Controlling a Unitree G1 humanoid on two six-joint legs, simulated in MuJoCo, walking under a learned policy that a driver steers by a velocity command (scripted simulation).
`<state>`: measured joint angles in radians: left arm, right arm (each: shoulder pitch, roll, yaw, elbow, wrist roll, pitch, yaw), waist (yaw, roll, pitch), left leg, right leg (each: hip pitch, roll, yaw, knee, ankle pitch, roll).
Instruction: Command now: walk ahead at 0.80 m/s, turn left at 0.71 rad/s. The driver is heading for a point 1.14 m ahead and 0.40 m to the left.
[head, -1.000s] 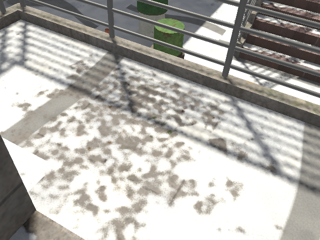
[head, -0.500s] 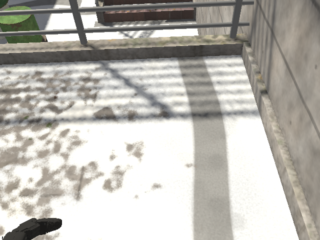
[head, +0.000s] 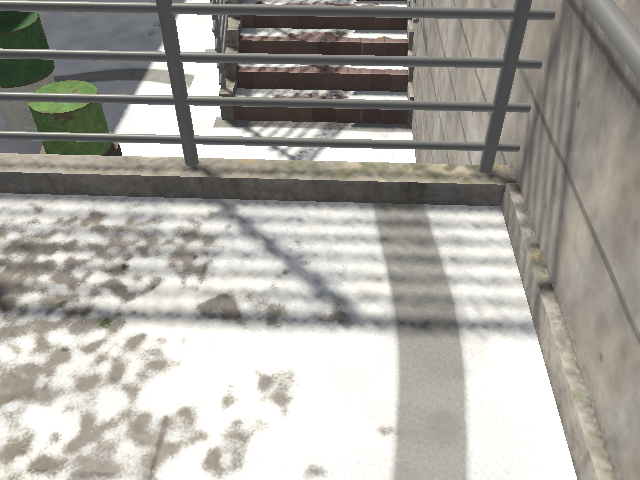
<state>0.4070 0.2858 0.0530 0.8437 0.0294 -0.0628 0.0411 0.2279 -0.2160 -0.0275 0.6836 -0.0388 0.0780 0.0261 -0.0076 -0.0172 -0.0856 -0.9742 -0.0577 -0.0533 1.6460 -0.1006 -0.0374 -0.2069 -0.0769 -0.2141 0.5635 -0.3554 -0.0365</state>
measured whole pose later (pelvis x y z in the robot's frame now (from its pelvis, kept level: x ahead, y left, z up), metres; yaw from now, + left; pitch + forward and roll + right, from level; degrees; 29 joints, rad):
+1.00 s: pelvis +0.75 +0.42 -0.19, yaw +34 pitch +2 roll -1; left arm 0.69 0.15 0.02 1.08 0.00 -0.10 -0.02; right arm -0.18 -0.19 0.05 0.62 -0.04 -0.11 0.03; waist 0.15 0.03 0.01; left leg -0.54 -0.01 0.02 0.59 -0.12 0.09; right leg 0.07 0.06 0.07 0.64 -0.45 -0.09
